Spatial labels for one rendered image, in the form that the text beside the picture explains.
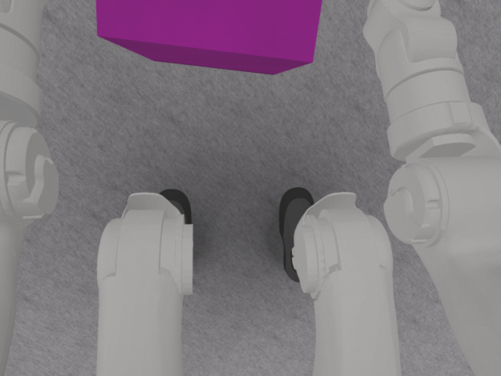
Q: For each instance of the left robot forearm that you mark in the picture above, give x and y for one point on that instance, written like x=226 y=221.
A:
x=20 y=46

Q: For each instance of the robot left upper arm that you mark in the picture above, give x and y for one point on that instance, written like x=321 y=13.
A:
x=29 y=186

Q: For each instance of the right robot forearm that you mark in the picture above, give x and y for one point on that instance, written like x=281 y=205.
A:
x=423 y=83

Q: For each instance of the robot right shin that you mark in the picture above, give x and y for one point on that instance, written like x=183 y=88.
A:
x=347 y=200

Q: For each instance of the robot right upper arm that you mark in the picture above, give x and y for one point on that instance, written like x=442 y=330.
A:
x=449 y=210

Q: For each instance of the robot left thigh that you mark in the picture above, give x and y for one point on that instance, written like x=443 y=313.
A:
x=140 y=306

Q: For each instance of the carton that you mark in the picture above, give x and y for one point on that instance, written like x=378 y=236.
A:
x=258 y=36

